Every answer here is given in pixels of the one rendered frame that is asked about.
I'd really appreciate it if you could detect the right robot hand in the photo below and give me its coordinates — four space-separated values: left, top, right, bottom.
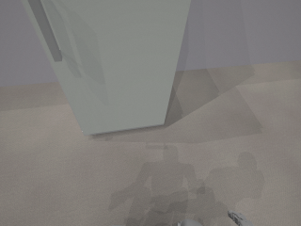
228 210 254 226

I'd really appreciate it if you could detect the handle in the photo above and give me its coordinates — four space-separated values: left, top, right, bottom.
27 0 63 62

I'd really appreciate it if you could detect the fridge door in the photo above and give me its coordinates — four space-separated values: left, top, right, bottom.
22 0 191 135

